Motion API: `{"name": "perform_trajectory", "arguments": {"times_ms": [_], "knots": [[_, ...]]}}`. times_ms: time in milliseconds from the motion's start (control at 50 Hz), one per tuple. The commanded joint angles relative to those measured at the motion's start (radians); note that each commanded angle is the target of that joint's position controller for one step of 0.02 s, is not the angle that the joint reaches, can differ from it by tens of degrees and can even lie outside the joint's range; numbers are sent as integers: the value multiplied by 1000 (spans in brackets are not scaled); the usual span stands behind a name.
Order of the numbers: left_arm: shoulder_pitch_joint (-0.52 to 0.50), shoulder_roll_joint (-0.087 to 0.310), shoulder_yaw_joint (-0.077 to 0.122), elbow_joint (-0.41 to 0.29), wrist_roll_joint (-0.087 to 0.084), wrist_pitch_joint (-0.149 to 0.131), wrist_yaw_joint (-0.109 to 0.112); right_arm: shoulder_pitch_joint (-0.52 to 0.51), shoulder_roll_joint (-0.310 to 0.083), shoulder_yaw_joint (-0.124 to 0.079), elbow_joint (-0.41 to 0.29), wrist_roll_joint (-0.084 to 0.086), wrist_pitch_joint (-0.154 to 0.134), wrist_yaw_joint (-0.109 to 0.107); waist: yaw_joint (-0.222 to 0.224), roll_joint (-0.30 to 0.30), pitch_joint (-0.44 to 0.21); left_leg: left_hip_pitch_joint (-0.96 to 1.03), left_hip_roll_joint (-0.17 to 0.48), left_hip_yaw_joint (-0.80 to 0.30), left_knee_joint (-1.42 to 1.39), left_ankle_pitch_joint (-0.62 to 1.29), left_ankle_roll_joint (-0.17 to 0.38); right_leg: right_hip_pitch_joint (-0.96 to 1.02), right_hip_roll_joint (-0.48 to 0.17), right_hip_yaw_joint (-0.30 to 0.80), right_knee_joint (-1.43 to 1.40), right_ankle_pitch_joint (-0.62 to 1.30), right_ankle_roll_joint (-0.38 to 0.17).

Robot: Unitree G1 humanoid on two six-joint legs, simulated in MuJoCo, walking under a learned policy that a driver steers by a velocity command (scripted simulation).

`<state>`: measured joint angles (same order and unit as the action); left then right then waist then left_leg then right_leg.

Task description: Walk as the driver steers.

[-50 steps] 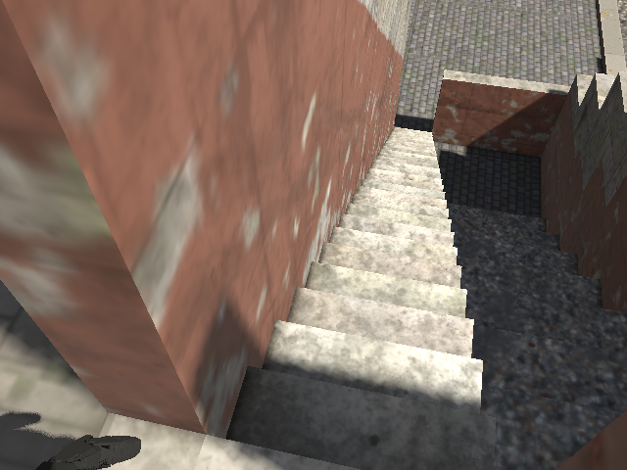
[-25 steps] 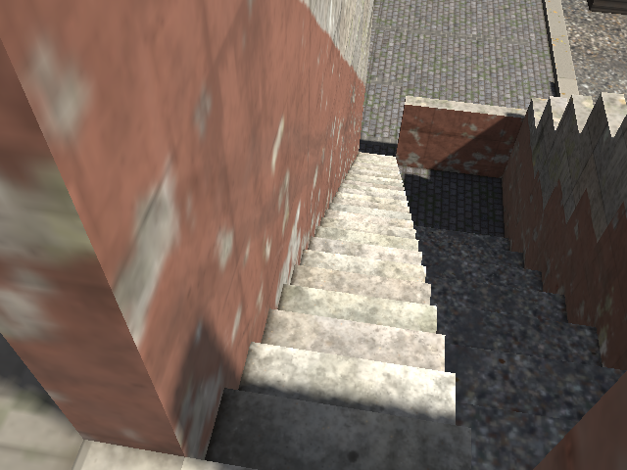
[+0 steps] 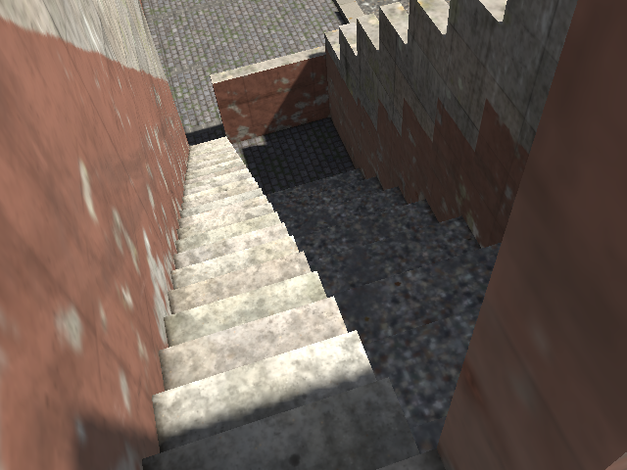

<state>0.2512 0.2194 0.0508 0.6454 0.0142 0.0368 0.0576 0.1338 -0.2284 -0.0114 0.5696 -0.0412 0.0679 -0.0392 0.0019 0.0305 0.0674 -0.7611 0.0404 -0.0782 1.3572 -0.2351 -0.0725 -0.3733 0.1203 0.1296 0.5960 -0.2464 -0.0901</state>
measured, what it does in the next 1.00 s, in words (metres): walks ahead, turning left: left foot, then right foot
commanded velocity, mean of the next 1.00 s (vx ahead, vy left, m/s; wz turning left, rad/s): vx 0.04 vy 0.01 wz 0.51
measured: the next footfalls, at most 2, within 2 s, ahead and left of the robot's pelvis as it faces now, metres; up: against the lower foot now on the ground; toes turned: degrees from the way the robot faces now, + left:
left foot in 0.26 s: +0.07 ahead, +0.15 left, +0.00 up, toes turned +5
right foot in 0.78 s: +0.20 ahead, +0.01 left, +0.00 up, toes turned +40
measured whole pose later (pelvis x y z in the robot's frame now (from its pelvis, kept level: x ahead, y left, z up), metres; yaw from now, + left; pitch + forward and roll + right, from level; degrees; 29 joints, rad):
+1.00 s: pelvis +0.11 +0.03 +0.02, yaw +35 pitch -1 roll +3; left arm 0.22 0.26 0.01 0.70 0.00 0.03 0.01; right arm 0.20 -0.34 -0.06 0.75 -0.01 0.05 -0.01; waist 0.03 0.05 0.07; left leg -0.41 -0.10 -0.15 1.00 -0.42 -0.02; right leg -0.21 0.06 0.11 0.41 -0.17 -0.06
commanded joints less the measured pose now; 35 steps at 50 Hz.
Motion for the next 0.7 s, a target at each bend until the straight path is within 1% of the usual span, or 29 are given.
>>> {"name": "perform_trajectory", "arguments": {"times_ms": [20, 40, 60, 100, 140, 180, 200, 220, 240, 260, 280, 300, 320, 340, 360, 380, 420, 460, 480, 500, 520, 540, 560, 580, 600, 640, 660, 680, 700], "knots": [[88, 64, 3, -33, -15, -11, 6, 42, -31, -7, -28, 0, 2, 4, 25, -105, -173, 44, 20, 57, -78, 60, -28, 187, -231, 158, -150, 541, -93], [102, 29, -16, -19, -10, -15, 3, 38, -17, -3, -14, 4, 13, 6, 33, -111, -162, 73, 28, 55, -161, 55, -31, 184, -232, 144, -163, 489, -94], [126, 37, -17, 3, 2, -16, 4, 49, 5, 6, 1, 19, 9, 10, 39, -134, -165, 141, 23, 46, -277, 14, -25, 176, -227, 117, -199, 423, -81], [113, 52, -13, 21, 19, -15, 1, 3, -5, 3, 16, 33, -1, 10, 68, -174, -125, 243, 5, 50, -428, -22, 0, 155, -233, 79, -202, 367, -67], [73, 87, -2, 6, 30, -15, -3, -15, -42, -17, 20, 39, -2, 4, 71, -215, -101, 293, -29, 66, -495, -90, 26, 135, -264, 90, -183, 367, -93], [37, 116, 12, -9, 24, -19, -1, -10, -48, -17, 12, 48, -4, 6, 59, -226, -96, 323, -45, 104, -534, -166, 66, 129, -303, 128, -162, 349, -125], [22, 124, 16, -11, 20, -15, 2, -9, -52, -22, 11, 52, -10, 10, 53, -190, -79, 328, -49, 115, -579, -197, 85, 132, -317, 152, -138, 312, -127], [7, 139, 24, -13, 7, -10, 5, 26, -42, -22, 19, 53, -14, 16, 23, -153, -72, 386, -55, 128, -680, -154, 101, 105, -308, 139, -98, 262, -110], [14, 147, 32, 3, 4, -13, 8, 74, -45, -29, 18, 54, -26, 24, -17, -110, -64, 485, -66, 92, -817, -22, 106, 39, -246, 92, -32, 123, -61], [-11, 100, 31, -18, 12, -14, 24, 162, -117, -45, 31, 47, -44, 10, -34, 60, -84, 589, 53, -163, -967, 21, 137, -61, -146, 16, 167, -26, 20], [-40, 70, 26, -85, 3, -14, 25, 244, -208, -68, 36, 64, -46, -4, -39, 307, -59, 754, 256, -487, -982, 368, 263, -369, 0, -130, 388, -348, 121], [-60, 93, 28, -100, 14, -17, 26, 325, -227, -82, 58, 62, -39, -5, -86, 301, -115, 756, 299, -633, -1028, 385, 372, -438, -19, -38, 536, -426, 135], [-69, 99, 26, -90, 32, -22, 16, 313, -205, -90, 52, 43, -30, -1, -60, 163, -49, 681, 292, -593, -1024, 231, 409, -455, -67, -5, 637, -357, 126], [-123, 104, 24, -94, 28, -13, 6, 240, -163, -82, 31, 25, -24, 4, -36, 56, -47, 659, 227, -515, -1000, 182, 369, -455, -92, -13, 659, -269, 128], [-128, 99, 23, -89, 24, -2, -7, 206, -130, -72, 18, 30, -16, 5, -16, 65, -79, 646, 173, -447, -1011, 178, 333, -430, -98, -15, 659, -202, 132], [-132, 113, 22, -89, 26, 1, -29, 174, -111, -72, 12, 43, -33, -1, -6, 57, -108, 617, 116, -374, -1013, 242, 294, -363, -98, -9, 625, -120, 143], [-115, 111, 26, -64, 35, -2, -47, 180, -143, -90, 18, 46, -35, 6, 2, 68, -142, 635, 81, -352, -995, 350, 260, -341, -80, -18, 627, -90, 135], [-136, 111, 22, -58, 36, 5, -45, 216, -152, -97, 26, 53, -29, 2, -12, 62, -144, 652, 67, -371, -1001, 312, 245, -359, -76, -14, 617, -64, 128], [-174, 99, 15, -72, 41, 9, -42, 256, -158, -106, 43, 59, -34, -2, -27, 48, -136, 667, 53, -389, -1004, 260, 238, -391, -78, -21, 625, -41, 122], [-172, 100, 11, -68, 52, 25, -35, 258, -148, -102, 48, 74, -46, -2, -26, 23, -123, 692, 58, -408, -990, 297, 242, -421, -95, -13, 584, -8, 123], [-184, 103, 9, -68, 53, 34, -29, 277, -149, -105, 56, 76, -54, -4, -35, 44, -129, 707, 52, -425, -982, 314, 236, -425, -98, -10, 557, 6, 123], [-197, 119, 10, -61, 39, 44, -30, 290, -168, -109, 62, 69, -61, 5, -49, 60, -168, 717, 26, -451, -1022, 72, 243, -402, -99, -8, 505, 12, 116], [-220, 139, 13, -61, 37, 47, -34, 312, -173, -114, 69, 58, -71, 15, -66, 92, -160, 719, 15, -520, -1094, -228, 260, -393, -89, -2, 463, -9, 111], [-227, 154, 15, -60, 31, 55, -36, 307, -182, -116, 74, 59, -79, 32, -63, 151, -144, 711, 13, -568, -1148, -415, 271, -388, -89, -2, 412, -24, 105], [-238, 173, 20, -66, 19, 52, -43, 297, -186, -118, 79, 60, -86, 35, -52, 185, -118, 675, 14, -590, -1176, -468, 278, -342, -68, 0, 347, -46, 111], [-279, 147, 4, -66, 21, 34, -47, 269, -193, -122, 72, 47, -84, 42, -65, 152, -102, 613, -19, -557, -1145, -384, 262, -217, -44, -30, 194, -46, 123], [-253, 146, 8, -56, -39, 22, -16, 165, -188, -114, 58, 38, -56, 82, -38, 233, -84, 471, -145, -423, -1085, -201, 268, -21, -36, -77, 92, -144, 111], [-303, 109, -7, -95, -19, 25, -26, 186, -203, -118, 57, 29, -64, 70, -42, 174, -39, 452, -110, -469, -1069, -4, 237, 13, 30, -111, 79, -149, 108], [-305, 117, -8, -102, -27, 30, -32, 203, -200, -122, 51, 35, -81, 43, -45, 178, 10, 515, -34, -573, -1004, 396, 211, -41, 32, -62, 45, -110, 100]]}}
